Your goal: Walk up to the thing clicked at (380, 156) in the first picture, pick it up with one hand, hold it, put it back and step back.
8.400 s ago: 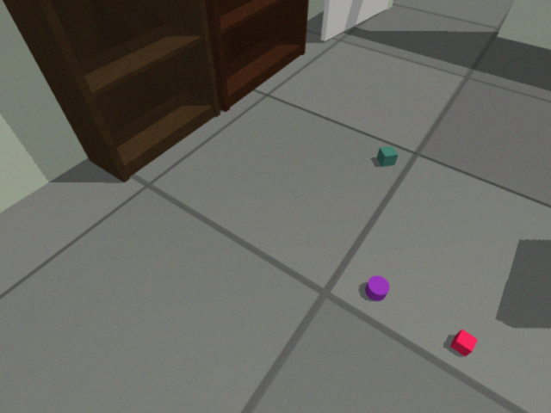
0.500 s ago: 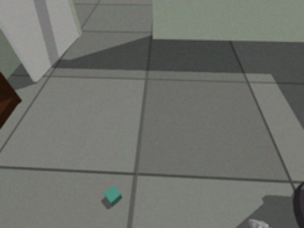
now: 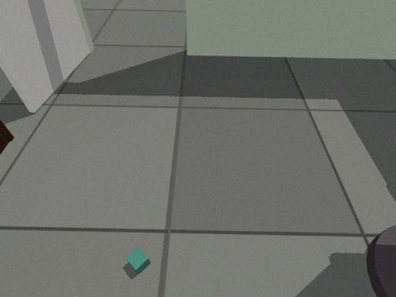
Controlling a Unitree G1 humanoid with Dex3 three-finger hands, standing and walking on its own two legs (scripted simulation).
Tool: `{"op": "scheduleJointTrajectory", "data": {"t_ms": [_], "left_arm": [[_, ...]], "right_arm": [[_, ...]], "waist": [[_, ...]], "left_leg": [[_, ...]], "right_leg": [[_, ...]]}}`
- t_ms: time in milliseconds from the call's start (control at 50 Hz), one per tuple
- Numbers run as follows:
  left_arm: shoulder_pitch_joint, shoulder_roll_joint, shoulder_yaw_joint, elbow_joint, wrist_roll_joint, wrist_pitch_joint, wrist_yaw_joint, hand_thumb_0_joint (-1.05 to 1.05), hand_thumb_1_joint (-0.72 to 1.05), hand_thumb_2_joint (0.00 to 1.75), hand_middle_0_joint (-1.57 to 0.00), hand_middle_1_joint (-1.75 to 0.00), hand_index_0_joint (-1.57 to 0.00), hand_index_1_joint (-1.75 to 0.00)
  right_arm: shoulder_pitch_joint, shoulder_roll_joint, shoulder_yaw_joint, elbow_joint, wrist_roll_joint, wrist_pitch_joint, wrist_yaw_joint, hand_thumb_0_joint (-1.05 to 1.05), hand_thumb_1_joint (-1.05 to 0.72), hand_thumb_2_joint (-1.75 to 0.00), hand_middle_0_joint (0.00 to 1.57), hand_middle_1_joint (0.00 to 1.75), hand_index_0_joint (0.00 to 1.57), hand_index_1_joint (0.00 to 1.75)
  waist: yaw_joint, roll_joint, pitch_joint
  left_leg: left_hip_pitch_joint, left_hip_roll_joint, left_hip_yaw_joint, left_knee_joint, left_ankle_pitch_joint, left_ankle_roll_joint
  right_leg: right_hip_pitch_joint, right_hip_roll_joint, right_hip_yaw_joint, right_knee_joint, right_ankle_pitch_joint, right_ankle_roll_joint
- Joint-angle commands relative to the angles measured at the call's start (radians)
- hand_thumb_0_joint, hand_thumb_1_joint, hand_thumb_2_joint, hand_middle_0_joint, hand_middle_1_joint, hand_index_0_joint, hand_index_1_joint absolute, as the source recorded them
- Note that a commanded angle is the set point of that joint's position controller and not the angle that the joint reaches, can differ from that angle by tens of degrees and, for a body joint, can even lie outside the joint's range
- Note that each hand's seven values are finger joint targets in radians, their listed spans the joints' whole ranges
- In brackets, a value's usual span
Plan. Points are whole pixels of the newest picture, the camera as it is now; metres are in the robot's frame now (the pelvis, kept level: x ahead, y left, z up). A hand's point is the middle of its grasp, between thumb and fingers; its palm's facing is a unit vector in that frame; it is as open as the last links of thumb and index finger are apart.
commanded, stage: stand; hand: left
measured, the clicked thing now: (138, 260) +0.43 +0.27 -0.75
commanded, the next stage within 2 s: none
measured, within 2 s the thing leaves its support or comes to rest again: neither
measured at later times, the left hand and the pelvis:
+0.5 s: hand out of the picture +0.06 +0.25 -0.16, palm faces -0.02 -0.94 -0.34, open 7.3 cm; pelvis +0.00 +0.00 +0.00, yaw +0 degrees
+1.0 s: hand out of the picture +0.08 +0.25 -0.15, palm faces -0.03 -0.94 -0.35, open 7.3 cm; pelvis +0.01 +0.00 +0.00, yaw +0 degrees
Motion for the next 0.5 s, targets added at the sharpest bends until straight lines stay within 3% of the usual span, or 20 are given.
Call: {"op": "scheduleJointTrajectory", "data": {"t_ms": [0,80,160,220,300,480], "left_arm": [[-0.034,0.215,0.039,-0.045,-0.003,-0.018,0.011,0.0,0.9,0.9,-0.2,-0.3,-0.2,-0.3],[-0.032,0.224,0.041,-0.037,-0.003,-0.015,0.012,0.0,0.9,0.9,-0.2,-0.3,-0.2,-0.3],[-0.028,0.22,0.039,-0.038,-0.001,-0.016,0.013,0.0,0.9,0.9,-0.2,-0.3,-0.2,-0.3],[-0.018,0.216,0.038,-0.033,-0.002,-0.015,0.011,0.0,0.9,0.9,-0.2,-0.3,-0.2,-0.3],[-0.012,0.218,0.037,-0.036,-0.001,-0.016,0.012,0.0,0.9,0.9,-0.2,-0.3,-0.2,-0.3],[0.013,0.22,0.035,-0.03,-0.002,-0.012,0.013,0.0,0.9,0.9,-0.2,-0.3,-0.2,-0.3]], "right_arm": [[-0.058,-0.218,-0.036,-0.053,-0.005,-0.024,-0.012,0.0,-0.9,-0.9,0.2,0.3,0.2,0.3],[-0.065,-0.207,-0.033,-0.049,-0.005,-0.024,-0.011,0.0,-0.9,-0.9,0.2,0.3,0.2,0.3],[-0.064,-0.212,-0.037,-0.047,-0.006,-0.022,-0.011,0.0,-0.9,-0.9,0.2,0.3,0.2,0.3],[-0.061,-0.212,-0.034,-0.04,-0.005,-0.02,-0.011,0.0,-0.9,-0.9,0.2,0.3,0.2,0.3],[-0.066,-0.214,-0.035,-0.038,-0.008,-0.02,-0.011,0.0,-0.9,-0.9,0.2,0.3,0.2,0.3],[-0.051,-0.211,-0.028,-0.029,-0.006,-0.017,-0.011,0.0,-0.9,-0.9,0.2,0.3,0.2,0.3]], "waist": [[0.01,0.016,-0.061],[0.01,-0.006,-0.048],[0.006,-0.012,-0.072],[0.007,0.0,-0.056],[0.01,0.006,-0.085],[0.011,0.013,-0.059]], "left_leg": [[0.034,0.116,-0.114,-0.054,0.102,0.021],[0.041,0.119,-0.117,-0.069,0.064,0.02],[0.054,0.12,-0.113,-0.055,0.088,0.023],[0.046,0.116,-0.114,-0.061,0.034,0.023],[0.065,0.124,-0.111,-0.047,0.088,0.027],[0.041,0.118,-0.112,-0.06,0.05,0.026]], "right_leg": [[-0.036,-0.14,0.099,-0.072,0.133,-0.013],[-0.06,-0.137,0.099,-0.081,0.078,-0.016],[-0.054,-0.138,0.098,-0.084,0.101,-0.014],[-0.077,-0.136,0.104,-0.094,0.055,-0.013],[-0.059,-0.139,0.102,-0.081,0.111,-0.014],[-0.074,-0.138,0.106,-0.087,0.076,-0.016]]}}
